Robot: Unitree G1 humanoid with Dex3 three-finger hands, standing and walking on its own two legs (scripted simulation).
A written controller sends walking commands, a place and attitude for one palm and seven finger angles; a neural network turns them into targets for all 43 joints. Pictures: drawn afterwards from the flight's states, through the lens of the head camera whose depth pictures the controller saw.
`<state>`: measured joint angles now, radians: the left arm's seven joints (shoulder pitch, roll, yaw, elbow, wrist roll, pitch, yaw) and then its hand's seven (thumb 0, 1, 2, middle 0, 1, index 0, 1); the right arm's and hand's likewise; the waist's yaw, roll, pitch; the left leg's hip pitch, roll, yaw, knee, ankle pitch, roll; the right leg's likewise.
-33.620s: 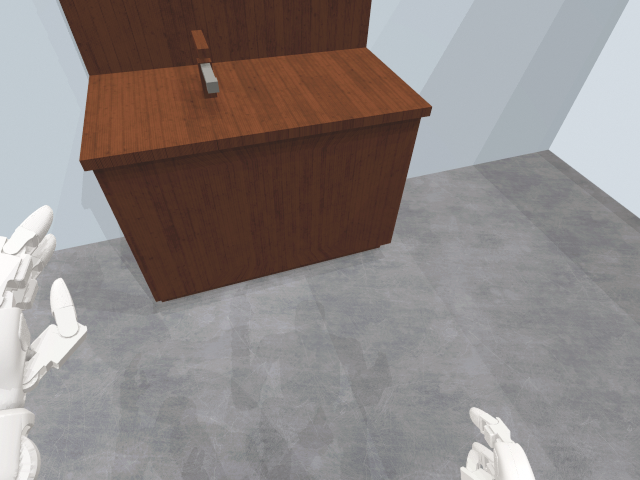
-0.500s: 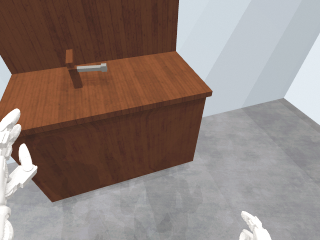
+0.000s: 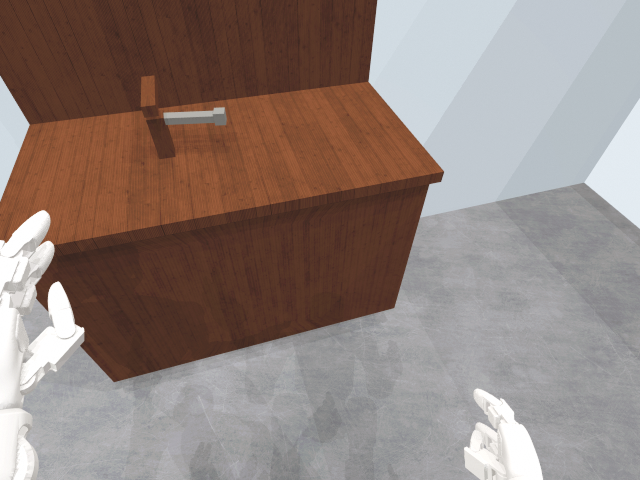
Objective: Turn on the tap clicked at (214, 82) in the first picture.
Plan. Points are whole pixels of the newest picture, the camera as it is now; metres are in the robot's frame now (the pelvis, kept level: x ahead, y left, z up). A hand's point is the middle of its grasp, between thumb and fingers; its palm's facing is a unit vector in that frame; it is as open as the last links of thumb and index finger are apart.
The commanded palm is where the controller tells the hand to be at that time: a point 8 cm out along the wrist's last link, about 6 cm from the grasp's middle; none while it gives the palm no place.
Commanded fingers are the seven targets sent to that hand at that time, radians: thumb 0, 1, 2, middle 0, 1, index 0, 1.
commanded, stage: stand and check the lever's angle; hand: left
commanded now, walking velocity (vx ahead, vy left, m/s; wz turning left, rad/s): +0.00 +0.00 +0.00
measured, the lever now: (220, 116) +0.82 +0.28 +0.03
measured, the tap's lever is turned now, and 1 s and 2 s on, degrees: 79 79 79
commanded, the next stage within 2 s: stand and wait in 0.10 s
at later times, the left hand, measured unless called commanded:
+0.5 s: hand (54, 345) +0.20 +0.26 +0.15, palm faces +0.40 -0.84 -0.37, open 7.4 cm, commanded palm +0.15 +0.30 +0.17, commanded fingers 0.00 0.90 0.90 -0.20 -0.30 -0.20 -0.30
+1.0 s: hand (48, 345) +0.20 +0.27 +0.15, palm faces +0.41 -0.84 -0.36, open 7.4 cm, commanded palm +0.15 +0.30 +0.17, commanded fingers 0.00 0.90 0.90 -0.20 -0.30 -0.20 -0.30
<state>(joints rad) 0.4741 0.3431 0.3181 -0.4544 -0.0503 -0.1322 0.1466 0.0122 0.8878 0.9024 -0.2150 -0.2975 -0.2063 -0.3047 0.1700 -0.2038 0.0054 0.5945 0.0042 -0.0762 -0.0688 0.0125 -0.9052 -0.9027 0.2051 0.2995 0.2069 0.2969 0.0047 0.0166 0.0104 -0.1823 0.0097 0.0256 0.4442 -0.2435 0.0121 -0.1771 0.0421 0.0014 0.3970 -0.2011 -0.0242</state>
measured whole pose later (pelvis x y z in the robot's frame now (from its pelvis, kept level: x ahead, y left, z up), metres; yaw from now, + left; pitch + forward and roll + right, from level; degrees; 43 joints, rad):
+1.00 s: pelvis -0.01 +0.02 +0.00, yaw +0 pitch -1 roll -1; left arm 0.46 0.33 0.31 -0.43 -0.04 -0.13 0.15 0.01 0.89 0.90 -0.21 -0.30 -0.21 -0.30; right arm 0.18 -0.20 0.01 0.61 0.00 -0.07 -0.08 0.01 -0.90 -0.90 0.21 0.30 0.21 0.30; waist 0.01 0.02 0.01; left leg -0.20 -0.01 0.03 0.42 -0.21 0.04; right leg -0.18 0.02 0.00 0.34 -0.15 0.00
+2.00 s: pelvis -0.01 +0.02 +0.00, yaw +0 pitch +0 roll -1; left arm 0.47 0.34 0.31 -0.44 -0.05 -0.12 0.14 0.01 0.89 0.90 -0.21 -0.30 -0.21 -0.30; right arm 0.18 -0.21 0.01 0.60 0.00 -0.07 -0.08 0.01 -0.90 -0.90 0.21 0.30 0.21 0.30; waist 0.01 0.03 0.00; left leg -0.19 -0.01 0.02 0.42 -0.22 0.03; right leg -0.17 0.02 0.00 0.33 -0.16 0.00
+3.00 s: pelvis +0.00 +0.02 +0.00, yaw +1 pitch +0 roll -1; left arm 0.47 0.34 0.31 -0.44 -0.05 -0.13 0.14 0.01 0.89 0.90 -0.21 -0.30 -0.21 -0.30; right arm 0.18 -0.21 0.01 0.60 0.00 -0.08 -0.08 0.01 -0.90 -0.90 0.21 0.30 0.21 0.30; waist 0.02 0.03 0.00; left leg -0.20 -0.02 0.02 0.42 -0.22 0.04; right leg -0.17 0.02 0.00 0.34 -0.16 0.01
